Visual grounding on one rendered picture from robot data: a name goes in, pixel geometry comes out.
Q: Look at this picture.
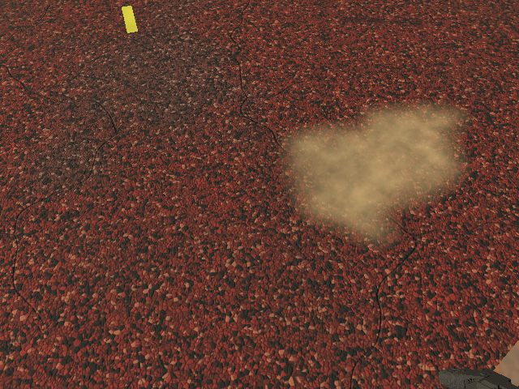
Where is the right robot hand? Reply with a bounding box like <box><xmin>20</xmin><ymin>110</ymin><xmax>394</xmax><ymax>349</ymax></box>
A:
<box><xmin>439</xmin><ymin>368</ymin><xmax>519</xmax><ymax>389</ymax></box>

